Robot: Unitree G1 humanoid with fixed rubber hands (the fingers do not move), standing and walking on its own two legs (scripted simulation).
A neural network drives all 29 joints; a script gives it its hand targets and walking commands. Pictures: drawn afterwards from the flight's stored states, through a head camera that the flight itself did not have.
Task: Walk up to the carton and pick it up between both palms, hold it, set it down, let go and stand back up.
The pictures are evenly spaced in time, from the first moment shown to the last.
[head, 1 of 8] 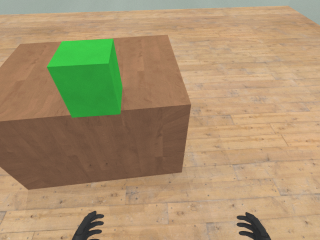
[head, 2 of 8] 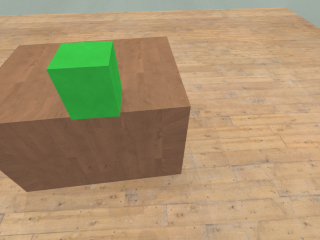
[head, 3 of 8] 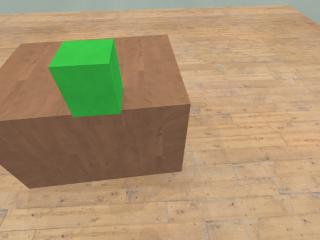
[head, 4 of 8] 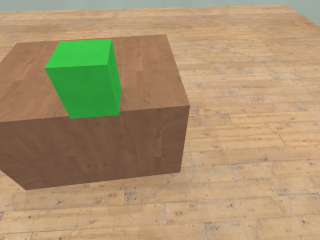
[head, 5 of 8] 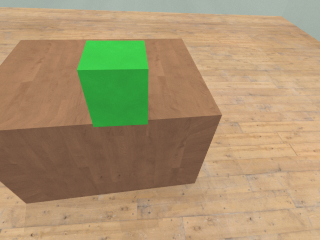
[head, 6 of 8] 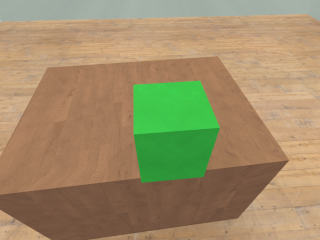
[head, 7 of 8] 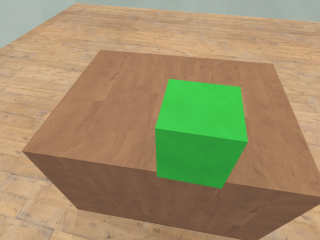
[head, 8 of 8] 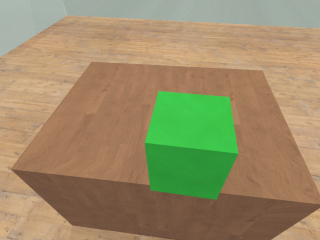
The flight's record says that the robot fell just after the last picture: no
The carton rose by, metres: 0.00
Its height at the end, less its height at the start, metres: +0.00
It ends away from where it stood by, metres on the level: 0.00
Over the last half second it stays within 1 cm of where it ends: yes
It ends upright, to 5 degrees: yes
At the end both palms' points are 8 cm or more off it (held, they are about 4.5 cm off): yes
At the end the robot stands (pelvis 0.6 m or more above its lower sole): yes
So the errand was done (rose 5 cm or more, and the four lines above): no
